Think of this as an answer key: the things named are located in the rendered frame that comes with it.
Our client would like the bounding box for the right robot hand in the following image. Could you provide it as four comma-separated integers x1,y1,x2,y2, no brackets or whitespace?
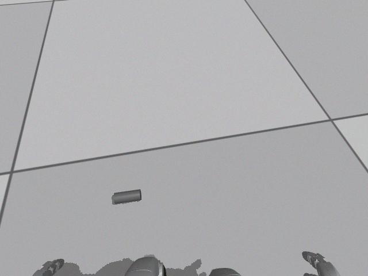
302,251,340,276

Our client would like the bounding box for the left robot hand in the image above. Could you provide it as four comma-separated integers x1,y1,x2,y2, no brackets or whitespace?
32,259,64,276

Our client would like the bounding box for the can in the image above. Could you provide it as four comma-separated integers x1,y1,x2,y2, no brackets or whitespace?
114,189,141,204

